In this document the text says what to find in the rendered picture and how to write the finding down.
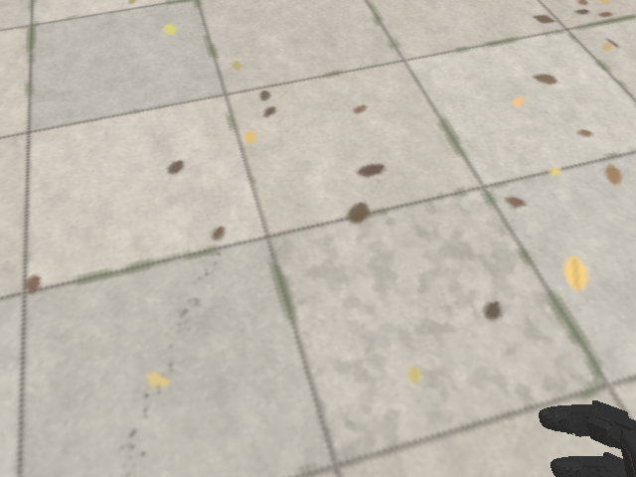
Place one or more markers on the right robot hand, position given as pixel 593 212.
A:
pixel 604 423

